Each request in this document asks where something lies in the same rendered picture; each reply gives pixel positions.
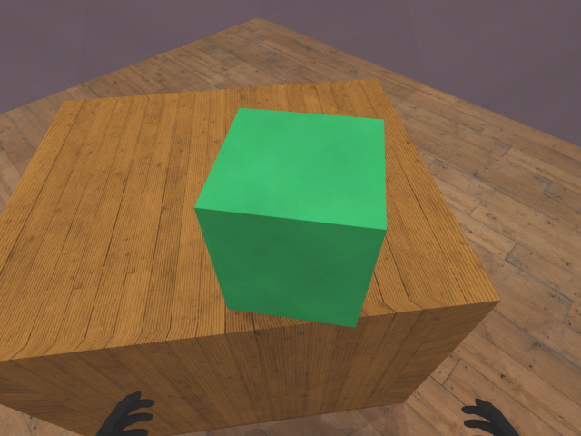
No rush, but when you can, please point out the robot right hand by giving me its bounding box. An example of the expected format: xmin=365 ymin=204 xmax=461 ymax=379
xmin=461 ymin=399 xmax=519 ymax=436

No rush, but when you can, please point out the robot left hand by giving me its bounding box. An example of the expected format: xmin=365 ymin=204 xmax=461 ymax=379
xmin=95 ymin=391 xmax=154 ymax=436

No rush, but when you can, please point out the pedestal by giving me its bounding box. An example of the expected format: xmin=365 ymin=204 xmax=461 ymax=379
xmin=0 ymin=78 xmax=501 ymax=436

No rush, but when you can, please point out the carton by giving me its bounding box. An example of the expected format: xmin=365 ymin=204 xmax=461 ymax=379
xmin=194 ymin=108 xmax=387 ymax=328

